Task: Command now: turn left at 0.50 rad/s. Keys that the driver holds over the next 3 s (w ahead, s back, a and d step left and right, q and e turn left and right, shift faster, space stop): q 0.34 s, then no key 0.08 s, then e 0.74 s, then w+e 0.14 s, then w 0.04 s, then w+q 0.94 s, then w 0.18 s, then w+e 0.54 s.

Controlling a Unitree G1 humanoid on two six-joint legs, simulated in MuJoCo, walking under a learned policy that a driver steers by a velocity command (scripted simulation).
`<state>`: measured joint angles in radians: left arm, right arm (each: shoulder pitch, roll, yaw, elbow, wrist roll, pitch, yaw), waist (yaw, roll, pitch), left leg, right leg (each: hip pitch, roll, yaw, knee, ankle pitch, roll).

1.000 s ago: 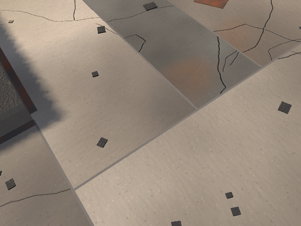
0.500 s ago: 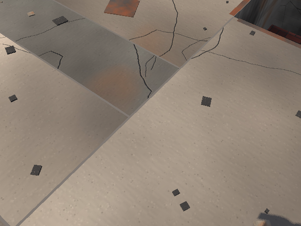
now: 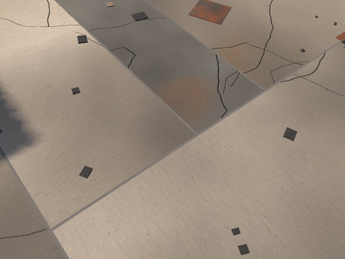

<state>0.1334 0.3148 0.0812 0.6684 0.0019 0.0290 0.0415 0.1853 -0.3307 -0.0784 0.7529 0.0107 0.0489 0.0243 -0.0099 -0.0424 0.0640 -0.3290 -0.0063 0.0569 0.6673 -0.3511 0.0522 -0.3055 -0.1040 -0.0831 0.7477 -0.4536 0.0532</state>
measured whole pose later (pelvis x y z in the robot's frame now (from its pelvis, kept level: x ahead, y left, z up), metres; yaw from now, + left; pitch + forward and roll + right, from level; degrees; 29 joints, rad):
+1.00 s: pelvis +0.04 -0.02 +0.02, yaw +2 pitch +1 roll +0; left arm 0.13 0.35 0.08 0.68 -0.03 0.04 0.00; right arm 0.21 -0.29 -0.07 0.71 -0.01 0.01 -0.04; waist -0.02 -0.02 0.06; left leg -0.18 -0.02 0.02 0.47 -0.30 0.03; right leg -0.47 0.03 0.06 1.02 -0.49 0.07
